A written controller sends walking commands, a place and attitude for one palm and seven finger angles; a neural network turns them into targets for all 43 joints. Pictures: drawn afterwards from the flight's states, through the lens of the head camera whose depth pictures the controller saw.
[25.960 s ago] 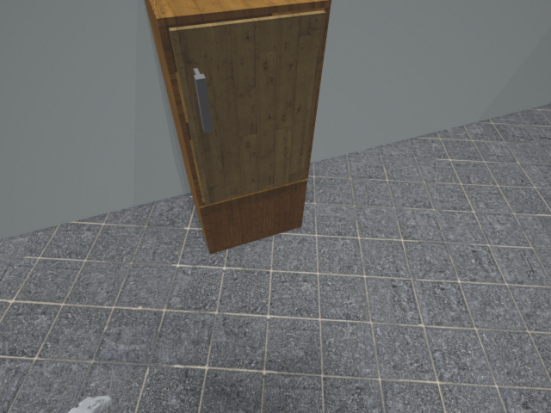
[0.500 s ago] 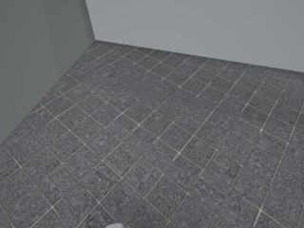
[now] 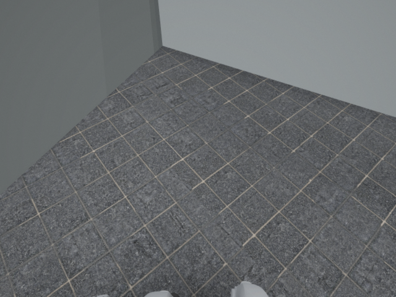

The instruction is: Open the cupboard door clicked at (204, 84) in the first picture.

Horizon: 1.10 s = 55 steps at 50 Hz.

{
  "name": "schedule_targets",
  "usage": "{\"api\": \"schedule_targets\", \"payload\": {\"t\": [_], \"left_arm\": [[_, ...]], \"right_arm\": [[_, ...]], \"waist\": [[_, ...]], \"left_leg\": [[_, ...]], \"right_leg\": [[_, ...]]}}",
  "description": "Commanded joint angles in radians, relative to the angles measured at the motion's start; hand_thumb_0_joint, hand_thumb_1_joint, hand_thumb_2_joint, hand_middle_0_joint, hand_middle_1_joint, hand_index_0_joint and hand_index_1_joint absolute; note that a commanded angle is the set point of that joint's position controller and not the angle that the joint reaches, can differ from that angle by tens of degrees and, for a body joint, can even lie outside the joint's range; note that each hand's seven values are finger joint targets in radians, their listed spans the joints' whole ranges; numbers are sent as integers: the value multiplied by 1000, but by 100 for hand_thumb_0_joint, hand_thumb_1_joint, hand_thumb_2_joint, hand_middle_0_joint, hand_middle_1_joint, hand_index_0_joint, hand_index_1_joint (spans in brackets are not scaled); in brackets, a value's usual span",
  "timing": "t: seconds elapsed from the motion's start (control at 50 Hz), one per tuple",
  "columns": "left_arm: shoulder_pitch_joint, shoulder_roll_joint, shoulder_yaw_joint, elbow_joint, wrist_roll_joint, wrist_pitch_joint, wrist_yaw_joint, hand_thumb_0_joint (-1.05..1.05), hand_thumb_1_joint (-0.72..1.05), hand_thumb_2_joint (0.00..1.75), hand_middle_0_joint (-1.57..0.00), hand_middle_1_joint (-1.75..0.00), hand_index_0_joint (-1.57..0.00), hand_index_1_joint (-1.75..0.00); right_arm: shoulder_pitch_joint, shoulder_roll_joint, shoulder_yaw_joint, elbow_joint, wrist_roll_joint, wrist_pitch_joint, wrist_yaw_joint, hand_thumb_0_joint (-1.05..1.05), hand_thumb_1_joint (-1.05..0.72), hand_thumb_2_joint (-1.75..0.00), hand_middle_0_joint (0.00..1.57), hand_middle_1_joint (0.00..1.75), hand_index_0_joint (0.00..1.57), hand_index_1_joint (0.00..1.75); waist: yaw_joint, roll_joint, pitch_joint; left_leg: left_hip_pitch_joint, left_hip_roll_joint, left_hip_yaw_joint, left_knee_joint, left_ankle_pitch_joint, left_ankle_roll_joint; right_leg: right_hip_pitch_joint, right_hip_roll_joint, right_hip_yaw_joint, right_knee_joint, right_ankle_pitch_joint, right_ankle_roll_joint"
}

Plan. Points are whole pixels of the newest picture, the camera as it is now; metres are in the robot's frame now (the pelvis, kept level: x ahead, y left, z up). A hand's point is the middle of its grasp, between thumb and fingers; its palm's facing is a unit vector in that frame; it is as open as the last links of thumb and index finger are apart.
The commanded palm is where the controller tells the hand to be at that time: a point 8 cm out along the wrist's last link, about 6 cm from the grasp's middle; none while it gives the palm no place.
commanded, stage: turn to face it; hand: left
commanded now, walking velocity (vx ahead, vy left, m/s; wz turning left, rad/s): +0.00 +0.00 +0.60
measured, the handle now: out of the picture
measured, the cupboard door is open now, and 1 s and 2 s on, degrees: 38 38 38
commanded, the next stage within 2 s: none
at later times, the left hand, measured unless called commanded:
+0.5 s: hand out of the picture +0.07 +0.18 -0.19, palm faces +0.33 -0.92 -0.21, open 7.4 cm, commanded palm none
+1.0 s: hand out of the picture +0.07 +0.14 -0.16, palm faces +0.58 -0.78 -0.23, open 7.4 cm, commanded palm none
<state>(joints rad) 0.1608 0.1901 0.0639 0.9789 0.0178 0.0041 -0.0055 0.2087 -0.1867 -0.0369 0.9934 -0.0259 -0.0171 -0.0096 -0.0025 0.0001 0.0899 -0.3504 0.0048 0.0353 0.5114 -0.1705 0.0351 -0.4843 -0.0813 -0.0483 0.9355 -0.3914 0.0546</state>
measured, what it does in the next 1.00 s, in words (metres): walks ahead, turning left: right foot, then left foot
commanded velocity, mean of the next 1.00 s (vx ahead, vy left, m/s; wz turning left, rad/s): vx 0.00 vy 0.00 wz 0.60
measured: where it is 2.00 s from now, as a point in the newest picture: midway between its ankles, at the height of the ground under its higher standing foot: outside the picture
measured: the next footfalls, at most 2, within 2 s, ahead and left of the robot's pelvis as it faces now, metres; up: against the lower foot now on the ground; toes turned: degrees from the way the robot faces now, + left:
right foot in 0.12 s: +0.11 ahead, -0.16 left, +0.00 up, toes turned +0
left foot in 0.44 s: +0.11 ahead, +0.10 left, +0.00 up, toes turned +24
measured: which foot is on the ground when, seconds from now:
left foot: down 0.00-0.10, up 0.12-0.42, down 0.44-0.76, up 0.78-1.00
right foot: up 0.00-0.10, down 0.12-0.44, up 0.46-0.74, down 0.76-1.00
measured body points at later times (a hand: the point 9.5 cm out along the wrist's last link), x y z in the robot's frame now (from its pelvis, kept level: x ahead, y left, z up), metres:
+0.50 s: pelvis +0.08 -0.03 -0.01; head +0.13 +0.01 +0.43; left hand +0.05 +0.23 -0.17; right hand +0.29 -0.24 -0.13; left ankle +0.08 +0.08 -0.74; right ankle +0.07 -0.16 -0.70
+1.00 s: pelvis +0.13 -0.06 +0.00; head +0.18 -0.02 +0.45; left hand +0.04 +0.18 -0.15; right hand +0.37 -0.21 -0.14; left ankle +0.06 +0.04 -0.70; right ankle +0.18 -0.18 -0.73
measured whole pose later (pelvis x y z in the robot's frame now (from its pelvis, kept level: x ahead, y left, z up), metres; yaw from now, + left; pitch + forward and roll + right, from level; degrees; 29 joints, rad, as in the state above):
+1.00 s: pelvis +0.13 -0.06 +0.00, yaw +37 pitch +1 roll +2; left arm 0.21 0.22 0.04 0.87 0.02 0.01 0.01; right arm 0.12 -0.24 -0.06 0.90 -0.01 0.07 0.04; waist -0.01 -0.05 0.13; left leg -0.41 0.01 0.08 0.81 -0.46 -0.06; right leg -0.22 -0.14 -0.15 0.55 -0.33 0.03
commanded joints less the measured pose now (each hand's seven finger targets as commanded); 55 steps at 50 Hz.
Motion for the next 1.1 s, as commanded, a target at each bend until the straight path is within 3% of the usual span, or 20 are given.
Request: {"api": "schedule_targets", "payload": {"t": [0.0,0.06,0.08,0.1,0.2,0.36,0.4,0.42,0.44,0.52,0.7,0.74,0.78,0.82,0.94,1.0,1.02,1.04,1.06,1.08], "left_arm": [[84,69,23,-65,0,3,7,0,90,90,-20,-30,-20,-30],[163,143,42,-66,5,-8,18,0,90,90,-20,-30,-20,-30],[175,240,60,-78,18,-16,28,0,90,90,-20,-30,-20,-30],[161,276,62,-98,12,-13,31,0,90,90,-20,-30,-20,-30],[36,167,30,-133,7,-19,37,0,90,90,-20,-30,-20,-30],[90,240,46,-118,4,-20,27,0,90,90,-20,-30,-20,-30],[55,211,40,-150,-8,-15,19,0,90,90,-20,-30,-20,-30],[10,138,17,-194,-14,-12,14,0,90,90,-20,-30,-20,-30],[-43,155,15,-219,-6,5,24,0,90,90,-20,-30,-20,-30],[-16,159,27,-177,1,27,17,0,90,90,-20,-30,-20,-30],[133,166,32,-151,-3,14,15,0,90,90,-20,-30,-20,-30],[154,322,59,-165,20,-3,29,0,90,90,-20,-30,-20,-30],[42,276,37,-197,6,0,27,0,90,90,-20,-30,-20,-30],[3,215,30,-208,7,-2,36,0,90,90,-20,-30,-20,-30],[145,256,42,-153,10,-12,35,0,90,90,-20,-30,-20,-30],[106,267,47,-154,-2,-10,27,0,90,90,-20,-30,-20,-30],[85,244,44,-168,-7,-9,23,0,90,90,-20,-30,-20,-30],[59,168,27,-209,-15,-2,16,0,90,90,-20,-30,-20,-30],[-11,156,14,-239,-9,11,23,0,90,90,-20,-30,-20,-30],[-22,175,18,-250,-5,17,27,0,90,90,-20,-30,-20,-30]], "right_arm": [[-21,-205,-61,-80,-5,12,-9,0,-90,-90,20,30,20,30],[-70,-168,-63,-110,7,29,-1,0,-90,-90,20,30,20,30],[-61,-100,-53,-130,13,29,5,0,-90,-90,20,30,20,30],[-76,-123,-60,-146,9,29,9,0,-90,-90,20,30,20,30],[-54,-89,-45,-123,8,51,27,0,-90,-90,20,30,20,30],[-74,-107,-32,-158,10,41,35,0,-90,-90,20,30,20,30],[54,-217,-63,-133,0,32,28,0,-90,-90,20,30,20,30],[126,-324,-93,-133,-2,28,22,0,-90,-90,20,30,20,30],[162,-352,-94,-113,2,39,12,0,-90,-90,20,30,20,30],[-57,-277,-69,-176,0,35,-7,0,-90,-90,20,30,20,30],[-140,-263,-82,-205,6,53,4,0,-90,-90,20,30,20,30],[-149,-143,-64,-242,17,51,16,0,-90,-90,20,30,20,30],[-111,-161,-66,-234,9,58,33,0,-90,-90,20,30,20,30],[-98,-157,-70,-189,9,71,34,0,-90,-90,20,30,20,30],[-185,-92,-32,-200,19,51,43,0,-90,-90,20,30,20,30],[-84,-129,-39,-178,15,45,39,0,-90,-90,20,30,20,30],[-14,-182,-56,-162,12,37,37,0,-90,-90,20,30,20,30],[70,-302,-87,-151,2,29,27,0,-90,-90,20,30,20,30],[132,-347,-95,-127,7,40,15,0,-90,-90,20,30,20,30],[113,-342,-89,-129,2,43,11,0,-90,-90,20,30,20,30]], "waist": [[15,118,-132],[74,-7,-136],[87,-282,-135],[92,-335,-144],[9,-203,-120],[11,-192,-165],[-70,11,-243],[-114,313,-262],[-123,237,-265],[-26,248,-137],[51,105,-145],[79,-366,-113],[10,-212,-89],[-13,-279,-105],[61,-182,-146],[0,-178,-180],[-40,-69,-225],[-87,254,-251],[-108,278,-251],[-94,191,-226]], "left_leg": [[-59,219,-277,-205,-90,109],[-218,100,-209,-18,-179,22],[-343,-31,-37,231,-335,-58],[-308,-17,-18,510,-458,-64],[-254,64,10,575,-311,-101],[6,-7,123,66,-120,-77],[329,119,-31,-53,241,-8],[450,405,-409,-89,642,150],[430,450,-429,-78,704,232],[168,272,-276,-134,235,127],[-76,144,-294,-42,-28,54],[-302,-82,-39,405,-412,-79],[-227,3,-93,670,-357,-62],[-242,32,-52,701,-310,-89],[-118,-7,78,223,-285,-93],[86,-25,88,4,-77,-70],[264,50,-3,-75,124,-36],[434,334,-382,-99,504,108],[424,423,-471,-94,733,216],[361,420,-407,-95,538,230]], "right_leg": [[193,44,-28,-192,51,10],[433,-27,65,-525,91,-11],[486,-291,339,-683,37,-98],[388,-443,445,-732,114,-200],[394,-272,39,-567,613,-166],[451,-254,-97,-359,855,-100],[194,-190,-151,-113,547,-17],[-79,-46,-135,131,-209,50],[-131,-35,7,238,-298,38],[-69,-37,51,197,-90,34],[344,52,-10,-427,113,10],[409,-373,450,-728,91,-149],[234,-344,303,-692,130,-203],[300,-260,168,-612,358,-165],[503,-258,28,-442,842,-151],[410,-234,-52,-319,768,-83],[275,-211,-86,-174,628,-35],[-27,-64,-122,59,-32,46],[-117,-26,-10,193,-289,44],[-115,-45,45,243,-252,31]]}}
